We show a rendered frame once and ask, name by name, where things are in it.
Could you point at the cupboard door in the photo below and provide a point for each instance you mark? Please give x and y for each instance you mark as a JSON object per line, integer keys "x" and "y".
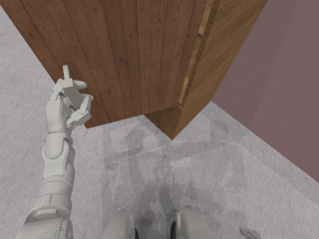
{"x": 133, "y": 55}

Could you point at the robot left forearm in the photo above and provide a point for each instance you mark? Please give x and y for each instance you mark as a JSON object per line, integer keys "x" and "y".
{"x": 53, "y": 197}

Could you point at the handle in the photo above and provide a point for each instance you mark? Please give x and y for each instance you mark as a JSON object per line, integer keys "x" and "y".
{"x": 71, "y": 89}

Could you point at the robot left upper arm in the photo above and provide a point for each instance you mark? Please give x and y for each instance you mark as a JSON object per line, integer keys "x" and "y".
{"x": 53, "y": 228}

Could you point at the robot right shin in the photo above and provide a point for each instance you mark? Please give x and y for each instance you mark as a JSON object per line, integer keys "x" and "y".
{"x": 176, "y": 235}

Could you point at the robot right hand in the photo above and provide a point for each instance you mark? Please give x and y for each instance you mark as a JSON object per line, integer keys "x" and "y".
{"x": 248, "y": 233}

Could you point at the robot left hand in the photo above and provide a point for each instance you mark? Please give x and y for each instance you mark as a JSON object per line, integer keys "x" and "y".
{"x": 59, "y": 110}

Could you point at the left robot thigh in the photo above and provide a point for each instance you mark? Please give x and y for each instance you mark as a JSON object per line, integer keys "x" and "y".
{"x": 120, "y": 226}

